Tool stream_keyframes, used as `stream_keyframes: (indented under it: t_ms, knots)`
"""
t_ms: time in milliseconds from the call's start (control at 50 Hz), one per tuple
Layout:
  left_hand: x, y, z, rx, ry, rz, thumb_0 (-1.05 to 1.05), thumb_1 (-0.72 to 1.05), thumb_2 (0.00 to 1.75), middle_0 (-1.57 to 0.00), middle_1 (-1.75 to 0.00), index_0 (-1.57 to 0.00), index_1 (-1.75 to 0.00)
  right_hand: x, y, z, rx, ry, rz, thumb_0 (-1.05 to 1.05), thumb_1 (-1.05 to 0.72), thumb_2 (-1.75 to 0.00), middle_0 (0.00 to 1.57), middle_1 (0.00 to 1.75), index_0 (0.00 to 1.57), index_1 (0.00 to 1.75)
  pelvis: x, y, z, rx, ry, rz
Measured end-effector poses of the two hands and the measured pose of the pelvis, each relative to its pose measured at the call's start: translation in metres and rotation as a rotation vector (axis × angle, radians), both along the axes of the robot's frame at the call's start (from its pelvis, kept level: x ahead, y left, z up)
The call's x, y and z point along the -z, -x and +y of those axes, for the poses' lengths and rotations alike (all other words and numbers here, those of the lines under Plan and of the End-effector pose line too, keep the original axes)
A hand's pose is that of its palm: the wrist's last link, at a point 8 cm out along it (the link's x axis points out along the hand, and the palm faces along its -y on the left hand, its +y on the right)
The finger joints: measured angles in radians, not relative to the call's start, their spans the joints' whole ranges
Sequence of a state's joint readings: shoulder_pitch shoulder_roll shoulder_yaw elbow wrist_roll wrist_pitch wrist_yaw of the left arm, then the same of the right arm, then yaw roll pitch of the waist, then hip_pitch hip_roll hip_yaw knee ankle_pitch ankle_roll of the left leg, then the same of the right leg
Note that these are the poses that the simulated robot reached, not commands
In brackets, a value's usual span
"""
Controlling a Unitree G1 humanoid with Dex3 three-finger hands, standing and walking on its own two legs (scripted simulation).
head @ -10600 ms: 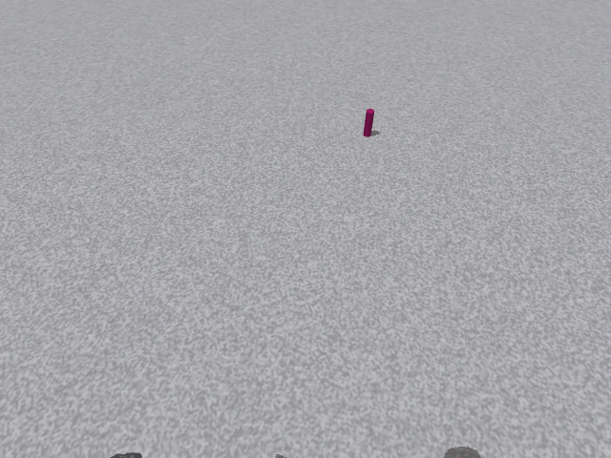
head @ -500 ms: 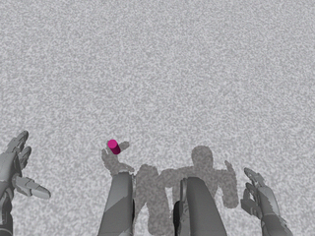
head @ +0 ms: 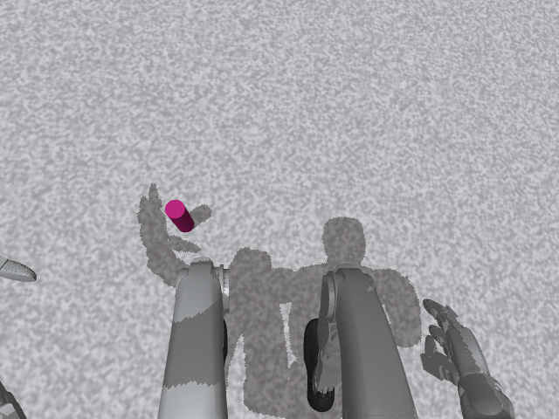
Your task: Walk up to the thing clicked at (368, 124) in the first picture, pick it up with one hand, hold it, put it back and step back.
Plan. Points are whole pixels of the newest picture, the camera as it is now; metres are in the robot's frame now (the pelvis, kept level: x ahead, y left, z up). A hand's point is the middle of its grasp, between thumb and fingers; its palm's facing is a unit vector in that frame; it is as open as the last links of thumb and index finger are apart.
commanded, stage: go down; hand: left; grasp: from the side
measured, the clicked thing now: (180, 217) +0.44 +0.23 -0.39
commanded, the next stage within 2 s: approach in 1.08 s
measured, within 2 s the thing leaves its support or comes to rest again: neither
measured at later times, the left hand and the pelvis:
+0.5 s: hand (5, 209) +0.35 +0.40 -0.07, palm faces +0.15 -0.98 -0.11, open 17.3 cm; pelvis -0.01 +0.00 -0.06, yaw -1 degrees
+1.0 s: hand (6, 205) +0.36 +0.41 -0.09, palm faces +0.15 -0.98 -0.09, open 17.5 cm; pelvis -0.01 +0.00 -0.09, yaw -2 degrees
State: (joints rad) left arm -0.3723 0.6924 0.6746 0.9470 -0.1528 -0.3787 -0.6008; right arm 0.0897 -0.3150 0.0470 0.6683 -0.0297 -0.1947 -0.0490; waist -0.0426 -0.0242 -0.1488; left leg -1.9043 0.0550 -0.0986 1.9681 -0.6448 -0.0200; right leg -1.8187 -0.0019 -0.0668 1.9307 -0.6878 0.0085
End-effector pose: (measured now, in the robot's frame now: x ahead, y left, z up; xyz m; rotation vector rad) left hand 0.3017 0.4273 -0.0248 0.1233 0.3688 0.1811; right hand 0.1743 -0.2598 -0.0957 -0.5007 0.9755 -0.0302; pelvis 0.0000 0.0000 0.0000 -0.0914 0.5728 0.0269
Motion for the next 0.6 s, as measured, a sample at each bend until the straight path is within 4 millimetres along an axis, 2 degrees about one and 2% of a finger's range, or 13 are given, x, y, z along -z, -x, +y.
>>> stream_keyframes:
  t_ms: [80, 200, 380, 600]
  knots:
    - [0.004, -0.008, 0.006, -0.007, 0.003, -0.031, -0.01, -0.46, 0.08, -0.05, -0.08, -0.05, -0.07, 0.009, 0.007, -0.003, 0.008, 0.014, 0.018, 0.01, -0.90, -0.90, 0.20, 0.30, 0.20, 0.30, 0.010, 0.000, 0.001, 0.004, 0.005, 0.004]
    - [0.012, -0.008, 0.016, -0.018, 0.009, -0.047, -0.01, -0.47, 0.08, -0.05, -0.07, -0.04, -0.06, 0.024, 0.016, -0.007, 0.011, 0.023, 0.048, 0.01, -0.91, -0.91, 0.20, 0.30, 0.20, 0.30, 0.024, 0.001, 0.001, 0.008, 0.007, 0.004]
    - [0.030, -0.016, 0.018, 0.008, 0.017, -0.110, -0.01, -0.49, 0.07, -0.05, -0.06, -0.04, -0.06, 0.048, 0.021, -0.009, -0.018, 0.039, 0.072, 0.01, -0.91, -0.91, 0.20, 0.30, 0.20, 0.30, 0.049, 0.007, 0.001, 0.011, 0.010, -0.006]
    - [0.037, -0.024, 0.026, 0.014, 0.023, -0.134, -0.01, -0.51, 0.08, -0.05, -0.06, -0.04, -0.06, 0.063, 0.026, -0.008, -0.015, 0.043, 0.061, 0.01, -0.92, -0.91, 0.20, 0.30, 0.20, 0.30, 0.068, 0.011, 0.002, 0.019, 0.019, -0.019]
